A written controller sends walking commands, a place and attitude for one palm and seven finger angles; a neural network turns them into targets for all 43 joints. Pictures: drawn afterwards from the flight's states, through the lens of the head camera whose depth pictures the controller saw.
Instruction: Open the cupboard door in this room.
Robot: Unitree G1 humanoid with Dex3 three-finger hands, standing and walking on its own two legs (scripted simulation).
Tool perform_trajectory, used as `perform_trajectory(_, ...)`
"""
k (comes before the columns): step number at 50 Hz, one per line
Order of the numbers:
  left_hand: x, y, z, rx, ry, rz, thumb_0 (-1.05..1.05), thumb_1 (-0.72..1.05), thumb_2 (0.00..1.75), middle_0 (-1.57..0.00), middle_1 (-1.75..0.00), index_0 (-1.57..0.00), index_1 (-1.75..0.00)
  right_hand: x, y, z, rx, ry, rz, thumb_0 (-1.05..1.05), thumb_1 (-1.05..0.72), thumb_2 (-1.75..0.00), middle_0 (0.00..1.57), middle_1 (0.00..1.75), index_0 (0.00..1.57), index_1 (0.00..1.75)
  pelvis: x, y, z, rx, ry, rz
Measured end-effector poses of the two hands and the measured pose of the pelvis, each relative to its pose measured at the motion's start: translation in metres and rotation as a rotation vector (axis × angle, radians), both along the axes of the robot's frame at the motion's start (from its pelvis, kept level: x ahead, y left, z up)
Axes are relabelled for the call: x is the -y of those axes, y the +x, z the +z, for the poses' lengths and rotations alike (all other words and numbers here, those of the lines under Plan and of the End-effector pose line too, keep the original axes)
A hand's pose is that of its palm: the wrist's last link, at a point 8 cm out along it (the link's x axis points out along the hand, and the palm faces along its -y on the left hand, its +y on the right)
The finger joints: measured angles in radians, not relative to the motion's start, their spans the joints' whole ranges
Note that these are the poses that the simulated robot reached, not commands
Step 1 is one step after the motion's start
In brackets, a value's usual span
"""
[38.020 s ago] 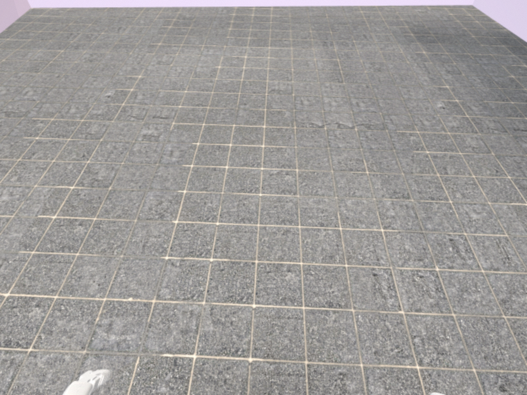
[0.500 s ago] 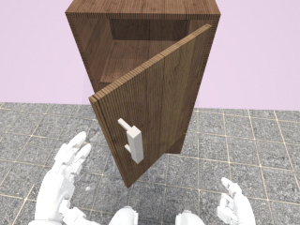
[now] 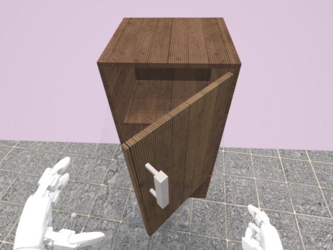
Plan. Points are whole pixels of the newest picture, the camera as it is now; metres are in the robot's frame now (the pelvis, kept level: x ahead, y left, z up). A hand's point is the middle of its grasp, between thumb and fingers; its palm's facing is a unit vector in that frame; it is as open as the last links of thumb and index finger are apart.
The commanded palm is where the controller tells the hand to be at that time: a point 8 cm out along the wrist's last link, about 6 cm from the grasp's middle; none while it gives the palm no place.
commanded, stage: draw the hand back to the body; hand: left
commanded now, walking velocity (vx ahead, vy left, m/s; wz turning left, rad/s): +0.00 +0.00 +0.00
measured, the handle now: (156, 185) +0.29 +0.06 -0.02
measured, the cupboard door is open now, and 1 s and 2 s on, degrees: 48 48 48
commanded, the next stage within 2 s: step back with the hand held close in 0.86 s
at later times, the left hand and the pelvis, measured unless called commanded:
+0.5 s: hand (22, 167) +0.20 +0.26 +0.20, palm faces +0.45 -0.79 -0.42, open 8.9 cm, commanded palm +0.15 +0.29 +0.21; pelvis +0.01 -0.01 +0.04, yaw +0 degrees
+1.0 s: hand (31, 169) +0.20 +0.24 +0.20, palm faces +0.45 -0.80 -0.40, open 7.4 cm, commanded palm +0.15 +0.28 +0.21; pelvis +0.00 -0.02 +0.04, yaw -1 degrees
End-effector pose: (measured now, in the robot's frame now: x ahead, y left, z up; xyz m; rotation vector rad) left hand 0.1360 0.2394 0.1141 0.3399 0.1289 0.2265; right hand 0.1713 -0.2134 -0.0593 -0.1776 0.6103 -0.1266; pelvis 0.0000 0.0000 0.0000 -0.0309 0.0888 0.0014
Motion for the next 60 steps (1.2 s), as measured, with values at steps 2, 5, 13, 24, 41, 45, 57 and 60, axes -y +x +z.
perform_trajectory(2,-0.006,0.001,0.006,-0.002,0.024,0.028,-0.01,-0.16,0.44,-0.17,-0.30,-0.17,-0.30,-0.004,0.002,0.002,-0.007,0.001,0.012,0.01,-0.91,-0.90,0.20,0.30,0.20,0.30,-0.001,0.002,0.005,0.017,0.003,0.000)
perform_trajectory(5,-0.016,0.003,0.017,0.018,0.054,0.067,0.00,-0.06,0.49,-0.17,-0.30,-0.18,-0.30,-0.009,0.004,0.006,-0.015,-0.001,0.034,0.01,-0.91,-0.90,0.21,0.30,0.20,0.30,-0.001,0.004,0.011,0.041,0.006,0.002)
perform_trajectory(13,-0.035,0.014,0.056,0.134,0.114,0.126,0.00,0.22,0.60,-0.18,-0.30,-0.19,-0.30,-0.011,0.011,0.014,-0.016,-0.007,0.071,0.01,-0.91,-0.90,0.21,0.30,0.21,0.30,-0.002,0.011,0.025,0.099,0.012,0.002)
perform_trajectory(24,-0.051,0.021,0.099,0.265,0.183,0.167,0.01,0.59,0.77,-0.20,-0.30,-0.20,-0.30,0.002,0.018,0.024,-0.025,-0.026,0.079,0.01,-0.91,-0.90,0.21,0.30,0.21,0.30,0.004,0.012,0.036,0.148,0.018,-0.008)
perform_trajectory(41,-0.036,0.019,0.095,0.245,0.151,0.159,0.02,0.88,0.89,-0.21,-0.30,-0.21,-0.30,0.023,0.006,0.020,-0.075,-0.031,0.051,0.01,-0.91,-0.90,0.21,0.30,0.21,0.30,0.017,0.008,0.041,0.173,0.019,-0.014)
perform_trajectory(45,-0.035,0.018,0.104,0.279,0.174,0.161,0.02,0.88,0.89,-0.21,-0.30,-0.21,-0.30,0.025,0.005,0.020,-0.070,-0.026,0.049,0.01,-0.91,-0.90,0.21,0.30,0.20,0.30,0.020,0.007,0.041,0.178,0.019,-0.014)
perform_trajectory(57,-0.037,0.023,0.096,0.238,0.209,0.118,0.02,0.89,0.90,-0.21,-0.30,-0.21,-0.30,0.035,-0.002,0.022,-0.108,-0.035,0.013,0.01,-0.91,-0.90,0.21,0.30,0.21,0.30,0.020,-0.005,0.041,0.120,0.011,-0.008)
perform_trajectory(60,-0.036,0.022,0.091,0.205,0.213,0.081,0.02,0.89,0.90,-0.21,-0.30,-0.21,-0.30,0.040,-0.009,0.023,-0.128,-0.053,-0.018,0.01,-0.91,-0.90,0.21,0.30,0.21,0.30,0.015,-0.010,0.041,0.101,0.012,-0.015)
